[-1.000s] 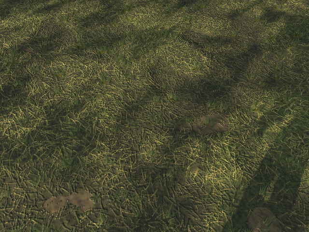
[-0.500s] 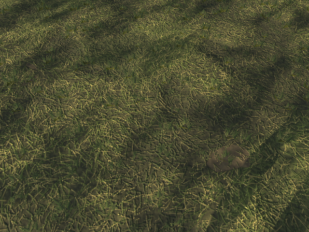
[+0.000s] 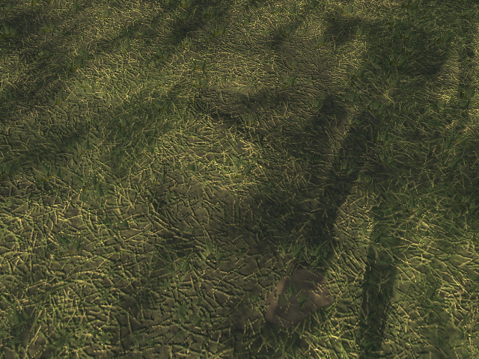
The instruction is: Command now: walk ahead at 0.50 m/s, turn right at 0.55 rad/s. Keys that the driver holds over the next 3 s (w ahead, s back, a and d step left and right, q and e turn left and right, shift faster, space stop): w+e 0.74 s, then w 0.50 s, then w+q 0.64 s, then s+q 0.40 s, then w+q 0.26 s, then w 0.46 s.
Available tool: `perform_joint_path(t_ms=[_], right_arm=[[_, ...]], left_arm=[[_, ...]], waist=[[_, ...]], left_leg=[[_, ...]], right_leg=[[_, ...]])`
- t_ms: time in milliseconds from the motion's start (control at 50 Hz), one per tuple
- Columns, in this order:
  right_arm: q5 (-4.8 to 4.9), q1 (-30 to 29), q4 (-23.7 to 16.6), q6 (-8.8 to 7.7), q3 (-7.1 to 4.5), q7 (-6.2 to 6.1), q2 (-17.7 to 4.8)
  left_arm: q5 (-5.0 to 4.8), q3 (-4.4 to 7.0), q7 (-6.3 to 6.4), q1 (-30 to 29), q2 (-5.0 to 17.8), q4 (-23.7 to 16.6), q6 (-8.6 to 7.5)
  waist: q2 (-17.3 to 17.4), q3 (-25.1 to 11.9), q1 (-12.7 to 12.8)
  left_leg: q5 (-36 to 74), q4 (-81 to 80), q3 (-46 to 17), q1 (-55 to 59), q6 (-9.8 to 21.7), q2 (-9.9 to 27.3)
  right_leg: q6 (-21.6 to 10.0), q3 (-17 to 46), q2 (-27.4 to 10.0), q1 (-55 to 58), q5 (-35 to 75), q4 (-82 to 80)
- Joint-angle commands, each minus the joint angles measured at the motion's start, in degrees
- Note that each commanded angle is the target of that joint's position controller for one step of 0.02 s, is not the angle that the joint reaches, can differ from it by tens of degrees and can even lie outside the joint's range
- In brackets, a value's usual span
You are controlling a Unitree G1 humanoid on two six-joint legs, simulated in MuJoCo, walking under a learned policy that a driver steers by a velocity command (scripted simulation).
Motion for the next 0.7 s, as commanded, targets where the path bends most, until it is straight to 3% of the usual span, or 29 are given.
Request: perform_joint_path(t_ms=[20,120,220,280,300,320,340,360,380,400,420,440,460,520,560,640,700], right_arm=[[0.08,-1.25,-2.37,-1.02,-1.9,-0.48,-7.56],[0.3,0.29,-1.83,-0.11,-2.55,-1.17,-9.85],[1.55,4.43,-0.58,1.59,-3.24,-1.34,-12.0],[2.13,3.53,-1.08,2.81,-3.87,-1.67,-14.43],[2.3,2.74,-1.39,3.35,-3.95,-1.83,-14.88],[2.08,2.78,-1.81,3.41,-3.44,-2.05,-13.83],[-0.33,4.89,-4.04,2.76,-1.62,-1.82,-7.97],[0.29,6.07,-6.87,0.29,-0.12,-1.07,-5.08],[2.67,-1.56,-8.29,-1.41,-1.27,-0.37,-9.99],[3.33,-3.45,-9.04,-2.18,-1.14,-0.17,-9.96],[2.05,-2.96,-8.04,-2.3,-1.16,-0.72,-9.52],[0.9,-1.97,-7.5,-1.79,-1.76,-1.04,-10.34],[0.64,-0.89,-7.41,-0.93,-1.99,-0.87,-10.41],[-0.27,-2.18,-8.72,0.63,-1.68,-0.95,-8.1],[-0.4,-6.73,-10.39,0.84,-1.24,-1.04,-7.02],[0.32,-14.65,-12.79,0.25,-0.35,-0.08,-5.4],[1.05,-17.72,-14.42,-0.38,-0.57,0.75,-6.65]], left_arm=[[0.35,0.17,-0.4,0.82,0.26,-4.61,0.53],[0.57,-0.5,-2.13,-7.72,-0.34,-7.89,-0.02],[0.48,-0.78,-3.77,-15.48,0.05,-12.17,0.07],[0.55,0.65,-4.11,-11.6,2.82,-12.78,0.44],[0.37,1.96,-3.95,-4.54,4.89,-11.13,0.53],[0.32,4.08,-3.09,5.56,8.64,-8.27,0.82],[0.18,5.63,-1.76,10.53,14.79,-7.07,1.27],[0.62,5.1,-2.18,8.58,16.89,-9.39,0.23],[1.0,3.53,-2.73,8.86,11.58,-9.16,-0.57],[1.01,2.82,-2.78,6.76,9.25,-8.83,-1.2],[0.8,2.24,-2.71,2.38,7.46,-9.49,-1.45],[1.12,1.58,-2.55,-1.07,5.58,-10.35,-1.49],[1.66,1.28,-2.33,-2.63,4.96,-11.14,-1.5],[1.29,1.72,-1.37,-1.22,6.56,-10.74,-1.98],[1.08,1.98,-0.52,0.87,7.42,-10.06,-1.89],[0.64,2.03,0.2,4.05,7.53,-8.95,-1.24],[0.29,2.09,0.34,6.63,7.57,-7.85,-0.86]], waist=[[6.8,-0.37,1.23],[5.84,1.81,-1.24],[5.86,4.22,-3.2],[8.62,0.01,0.79],[8.47,-3.82,5.04],[6.48,-9.05,9.9],[-5.94,-13.28,8.63],[-11.19,-22.37,4.91],[-3.33,-18.89,8.4],[-2.35,-11.83,7.0],[2.53,-7.8,4.03],[1.95,-5.66,1.71],[0.9,-4.97,0.23],[1.26,-3.86,-0.3],[0.87,-2.32,1.08],[-1.56,-0.82,4.33],[-2.27,-0.32,5.42]], left_leg=[[11.44,-11.61,-10.31,5.5,9.14,16.61],[13.38,-12.32,-1.13,7.35,7.66,15.27],[17.18,-9.17,2.81,15.03,6.16,17.65],[42.0,1.93,5.74,17.24,4.43,17.75],[48.22,11.71,7.15,15.66,3.45,16.5],[43.11,25.5,8.19,7.5,1.19,14.18],[4.81,45.87,7.96,-13.28,-1.9,8.95],[-25.99,59.91,-5.43,-29.3,-3.4,-1.13],[-22.0,61.95,-11.6,-35.96,-2.18,1.73],[-16.81,58.39,-10.76,-37.32,-0.81,3.95],[-12.52,53.35,-10.9,-33.52,-0.77,6.44],[-10.22,48.93,-11.02,-29.09,-1.17,7.96],[-8.62,47.07,-11.26,-25.64,-1.56,8.63],[-4.13,40.01,-9.85,-23.91,-3.97,7.61],[2.46,32.25,-9.54,-25.48,-5.14,6.45],[14.53,15.86,-9.0,-20.85,-5.07,2.7],[14.61,11.05,-10.03,-18.98,-4.28,1.4]], right_leg=[[0.66,3.12,-3.69,-7.87,5.58,-3.28],[0.41,-0.53,-2.67,-6.63,17.6,-18.63],[-1.73,-4.81,-0.95,-7.04,13.39,-26.42],[-5.03,-9.41,4.21,2.87,5.09,-27.67],[-6.75,-10.86,7.05,12.19,5.46,-30.0],[-9.08,-9.15,8.59,28.3,8.81,-33.02],[-14.37,12.63,-4.67,46.24,8.66,-34.2],[-24.28,44.58,-15.06,56.92,-1.54,-44.98],[-20.77,40.71,-14.16,55.34,-1.08,-48.62],[-18.56,31.94,-12.15,48.19,2.87,-48.33],[-16.42,25.29,-9.32,39.08,8.02,-48.31],[-15.29,20.66,-7.39,31.98,13.41,-49.04],[-15.0,18.88,-6.18,27.54,15.67,-50.48],[-15.66,14.73,-4.39,22.03,22.3,-52.42],[-14.64,12.73,-2.99,21.26,22.39,-52.6],[-11.37,11.13,-0.39,19.66,15.09,-51.42],[-10.79,14.96,-2.17,22.25,12.22,-48.56]])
